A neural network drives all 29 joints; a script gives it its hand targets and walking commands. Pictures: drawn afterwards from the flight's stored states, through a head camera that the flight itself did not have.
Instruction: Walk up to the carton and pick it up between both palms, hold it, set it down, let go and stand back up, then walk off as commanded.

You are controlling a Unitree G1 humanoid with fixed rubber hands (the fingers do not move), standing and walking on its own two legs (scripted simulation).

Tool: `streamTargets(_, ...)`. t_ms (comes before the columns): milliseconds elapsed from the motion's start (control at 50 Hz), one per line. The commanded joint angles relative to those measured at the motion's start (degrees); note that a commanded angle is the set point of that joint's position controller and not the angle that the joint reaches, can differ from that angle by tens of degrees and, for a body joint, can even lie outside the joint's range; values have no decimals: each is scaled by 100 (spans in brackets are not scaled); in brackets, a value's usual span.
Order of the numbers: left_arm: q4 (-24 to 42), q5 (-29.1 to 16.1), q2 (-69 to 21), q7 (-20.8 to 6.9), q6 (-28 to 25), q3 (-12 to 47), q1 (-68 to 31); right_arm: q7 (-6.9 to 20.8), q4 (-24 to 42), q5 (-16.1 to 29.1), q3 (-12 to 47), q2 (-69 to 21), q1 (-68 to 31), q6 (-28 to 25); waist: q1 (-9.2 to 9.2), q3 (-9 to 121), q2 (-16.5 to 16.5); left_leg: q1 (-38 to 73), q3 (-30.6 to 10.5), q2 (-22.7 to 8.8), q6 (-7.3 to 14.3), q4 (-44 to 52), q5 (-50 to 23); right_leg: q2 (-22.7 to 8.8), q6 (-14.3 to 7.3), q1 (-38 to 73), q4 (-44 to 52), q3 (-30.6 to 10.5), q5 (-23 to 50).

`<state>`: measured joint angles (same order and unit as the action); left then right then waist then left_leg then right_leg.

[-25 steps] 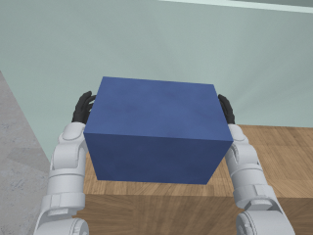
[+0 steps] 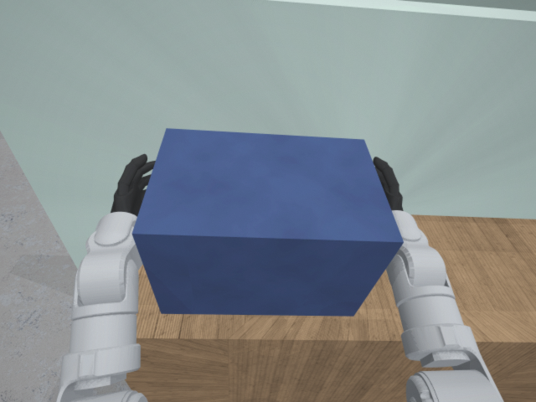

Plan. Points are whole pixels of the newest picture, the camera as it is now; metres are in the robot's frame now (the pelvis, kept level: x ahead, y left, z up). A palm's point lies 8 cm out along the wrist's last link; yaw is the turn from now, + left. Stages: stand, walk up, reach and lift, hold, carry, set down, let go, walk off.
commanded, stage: hold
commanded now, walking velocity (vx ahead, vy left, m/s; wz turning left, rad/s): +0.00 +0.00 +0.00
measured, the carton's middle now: (263, 225) +0.33 +0.00 +0.14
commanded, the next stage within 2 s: none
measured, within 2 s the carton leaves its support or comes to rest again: neither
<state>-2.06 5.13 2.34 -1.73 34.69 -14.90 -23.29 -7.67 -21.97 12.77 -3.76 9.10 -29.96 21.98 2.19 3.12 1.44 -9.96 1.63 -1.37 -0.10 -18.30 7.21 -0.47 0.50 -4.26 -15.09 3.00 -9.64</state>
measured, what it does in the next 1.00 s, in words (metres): stands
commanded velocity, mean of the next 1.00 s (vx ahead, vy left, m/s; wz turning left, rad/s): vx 0.00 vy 0.00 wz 0.00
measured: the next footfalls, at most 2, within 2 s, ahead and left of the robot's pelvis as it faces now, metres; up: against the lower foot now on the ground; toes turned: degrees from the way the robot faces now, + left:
none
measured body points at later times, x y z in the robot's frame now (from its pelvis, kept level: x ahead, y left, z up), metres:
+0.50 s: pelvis -0.01 +0.00 +0.00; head -0.05 +0.01 +0.45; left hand +0.34 +0.19 +0.17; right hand +0.36 -0.18 +0.16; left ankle +0.03 +0.12 -0.75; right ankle -0.02 -0.12 -0.75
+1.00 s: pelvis -0.01 +0.00 +0.00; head -0.05 +0.01 +0.45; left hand +0.35 +0.18 +0.16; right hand +0.36 -0.19 +0.16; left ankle +0.03 +0.12 -0.75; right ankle -0.02 -0.12 -0.75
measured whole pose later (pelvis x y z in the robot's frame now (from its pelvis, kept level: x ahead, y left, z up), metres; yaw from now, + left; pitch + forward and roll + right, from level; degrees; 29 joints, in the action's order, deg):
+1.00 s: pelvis -0.01 +0.00 +0.00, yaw +0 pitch -2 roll -1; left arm -6.2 6.8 1.6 -2.9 37.7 -17.5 -27.5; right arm -6.9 -27.1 11.9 -4.8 9.2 -33.9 24.1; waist 1.9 4.2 1.3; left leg -9.6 2.0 -1.5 -0.1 -17.5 5.9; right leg -0.3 0.1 -5.0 -16.3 2.5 -9.3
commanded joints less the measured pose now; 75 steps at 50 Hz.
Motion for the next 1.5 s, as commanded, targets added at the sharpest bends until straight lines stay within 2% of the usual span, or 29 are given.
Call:
streamTargets(0, 1063, -569, -2396, -848, -152, 2868, -3656, 759, 2097, 608, 2281, -2885, -3991, -290, -5, 2477, -100, 1686, -98, 387, -134, -38, -1656, 399, 164, 207, 61, -71, 1811)
streamTargets(60, 1891, -838, -2403, -775, -151, 3219, -3988, 705, 2948, 868, 2609, -3066, -4098, -310, 28, 3184, -207, 1828, -143, 454, -209, -294, -2382, 403, 213, 445, -118, -117, 2620)
streamTargets(80, 1685, -778, -2331, -755, -93, 3152, -3778, 689, 2846, 871, 2557, -2958, -4092, -239, -10, 2943, -281, 1811, -144, 453, -214, -250, -2301, 412, 186, 302, -52, -143, 2490)
streamTargets(120, 1820, -689, -2282, -774, 13, 3153, -3725, 702, 2582, 791, 2432, -2761, -3705, -109, 136, 2639, -487, 1896, -161, 397, -297, -236, -2282, 407, 157, 121, -50, -104, 2222)
streamTargets(240, 1620, -579, -2259, -891, 219, 2856, -3638, 727, 2759, 788, 2420, -2860, -4063, 7, -115, 2218, -155, 1611, -73, 421, -105, -23, -1590, 400, 134, 104, 51, -98, 1548)
streamTargets(280, 1475, -687, -2347, -906, 192, 2953, -3761, 741, 2442, 636, 2229, -2797, -3856, 29, 96, 2188, -284, 1662, -65, 383, -217, -54, -1669, 396, 101, 45, 69, -88, 1613)
streamTargets(340, 1898, -805, -2362, -832, 108, 3138, -3953, 755, 2891, 745, 2454, -2974, -4033, -25, 43, 2714, -234, 1827, -77, 395, -174, -145, -1877, 404, 144, 96, -15, -88, 1924)
streamTargets(380, 1696, -787, -2367, -834, 159, 3171, -3959, 768, 2591, 694, 2430, -2877, -4071, -1, 50, 2530, -362, 1746, -76, 400, -221, -142, -1835, 389, 110, -36, 21, -92, 1777)
streamTargets(400, 1233, -658, -2323, -881, 209, 2987, -3927, 767, 2289, 627, 2235, -2847, -4112, 64, 89, 2230, -299, 1593, -86, 395, -177, -76, -1527, 376, 99, -57, 78, -103, 1516)
streamTargets(460, 1123, -569, -2330, -928, 209, 2776, -3951, 821, 2252, 578, 2246, -2919, -4300, 65, -93, 2205, -85, 1496, -49, 379, -31, 77, -1075, 353, 105, -39, 118, -91, 1091)
streamTargets(480, 959, -578, -2383, -934, 166, 2744, -4148, 849, 2104, 531, 2189, -3015, -4388, 55, -56, 2190, -81, 1441, -52, 374, -38, 143, -877, 350, 87, -114, 150, -100, 878)
streamTargets(540, 994, -780, -2636, -873, 74, 3015, -4414, 911, 2147, 474, 2090, -3006, -4723, -77, 26, 2601, -290, 1582, -79, 323, -120, 79, -1026, 372, 35, -253, 124, -67, 932)
streamTargets(560, 771, -689, -2504, -869, 22, 2884, -4531, 914, 1979, 420, 2077, -3096, -4629, -59, 7, 2458, -161, 1469, -79, 347, -55, 110, -803, 347, 50, -260, 152, -107, 793)
streamTargets(600, 841, -692, -2451, -860, -43, 2851, -4776, 965, 1652, 433, 2041, -3094, -4549, -50, 10, 2469, -344, 1485, -38, 363, -75, 134, -634, 332, 50, -316, 191, -112, 593)
streamTargets(660, 534, -615, -2634, -860, 20, 2824, -4548, 1004, 1655, 460, 1979, -3069, -4744, -116, 1, 2408, -272, 1433, -77, 339, -58, 131, -706, 349, 34, -266, 183, -104, 670)
streamTargets(680, 236, -506, -2572, -864, 30, 2649, -4551, 1018, 1304, 405, 1916, -3039, -4738, -97, -51, 2143, -193, 1388, -54, 337, -15, 199, -534, 342, 44, -359, 222, -102, 448)
streamTargets(800, 817, -730, -2702, -779, -200, 2978, -4922, 1015, 1600, 510, 2039, -3222, -4764, -269, 53, 2888, -322, 1685, -93, 332, -119, 42, -981, 375, 28, -197, 151, -118, 899)
streamTargets(880, 336, -531, -2591, -819, -48, 2650, -4516, 999, 1518, 531, 2054, -3097, -4916, -213, -128, 2292, -148, 1449, -70, 362, 15, 184, -620, 349, 61, -296, 253, -102, 491)
streamTargets(940, 484, -555, -2641, -827, -32, 2691, -4623, 980, 1411, 544, 1969, -3083, -4868, -214, -43, 2296, -284, 1476, -47, 368, -33, 195, -661, 338, 68, -275, 290, -131, 546)
streamTargets(960, 947, -667, -2680, -824, -60, 2861, -4609, 977, 1689, 556, 2073, -3148, -4678, -230, 29, 2646, -220, 1663, -75, 345, -67, 85, -1106, 357, 70, -69, 158, -95, 1107)
streamTargets(980, 822, -646, -2622, -822, -72, 2892, -4763, 966, 1767, 619, 2083, -3126, -4899, -260, 19, 2728, -275, 1638, -44, 394, -90, 50, -1019, 366, 82, -129, 192, -95, 917)
streamTargets(1040, 959, -626, -2511, -789, -9, 2892, -4237, 869, 1998, 713, 2195, -3034, -4538, -184, 29, 2673, -142, 1726, -94, 407, -104, -44, -1473, 391, 116, 44, 128, -126, 1578)
streamTargets(1060, 971, -562, -2430, -817, 1, 2806, -4328, 859, 1978, 713, 2274, -3089, -4605, -186, -57, 2619, -205, 1728, -70, 437, -56, -33, -1412, 360, 135, 6, 161, -122, 1473)
streamTargets(1100, 880, -516, -2421, -871, 59, 2713, -4218, 846, 1852, 677, 2197, -3080, -4446, -102, -6, 2367, -108, 1562, -81, 434, -31, 37, -1250, 338, 130, 57, 170, -175, 1364)
streamTargets(1160, 1536, -747, -2569, -820, 16, 3110, -4542, 842, 2325, 752, 2250, -3019, -4640, -176, 82, 2948, -313, 1798, -101, 396, -173, -77, -1551, 385, 87, 111, 84, -105, 1533)
streamTargets(1280, 1289, -639, -2315, -871, 176, 2920, -4035, 792, 2327, 763, 2193, -2814, -4396, -26, 90, 2469, -147, 1684, -120, 418, -158, -91, -1521, 371, 141, 72, 75, -127, 1705)
streamTargets(1360, 1774, -633, -2254, -893, 258, 2943, -3858, 727, 2578, 848, 2248, -2705, -4070, 33, 182, 2602, -235, 1797, -145, 421, -228, -191, -2000, 380, 142, 328, -41, -130, 2246)
streamTargets(1460, 1741, -574, -2245, -894, 310, 2919, -3769, 757, 2475, 807, 2203, -2621, -4013, 135, 157, 2349, -326, 1841, -159, 383, -248, -113, -1844, 390, 117, 110, 20, -91, 1821)
streamTargets(1480, 1950, -570, -2226, -899, 274, 2934, -3776, 763, 2640, 859, 2312, -2752, -4007, 76, 125, 2614, -324, 1892, -150, 425, -240, -215, -2137, 389, 137, 287, -40, -72, 2148)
